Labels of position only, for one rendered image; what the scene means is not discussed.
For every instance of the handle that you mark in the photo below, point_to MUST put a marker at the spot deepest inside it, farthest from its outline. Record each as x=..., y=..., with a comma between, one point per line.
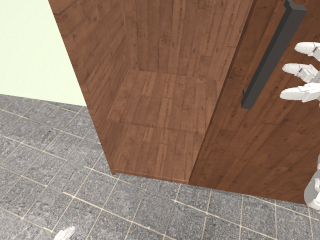
x=285, y=31

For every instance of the wardrobe door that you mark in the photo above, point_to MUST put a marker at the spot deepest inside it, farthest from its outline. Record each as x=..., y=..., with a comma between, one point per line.
x=271, y=150

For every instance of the robot right upper arm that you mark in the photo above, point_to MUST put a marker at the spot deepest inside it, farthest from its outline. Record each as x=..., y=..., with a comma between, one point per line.
x=312, y=193

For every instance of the robot left hand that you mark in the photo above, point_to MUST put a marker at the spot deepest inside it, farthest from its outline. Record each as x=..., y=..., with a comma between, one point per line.
x=66, y=234

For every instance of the robot right hand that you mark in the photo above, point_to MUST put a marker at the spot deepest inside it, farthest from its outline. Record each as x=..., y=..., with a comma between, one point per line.
x=310, y=75

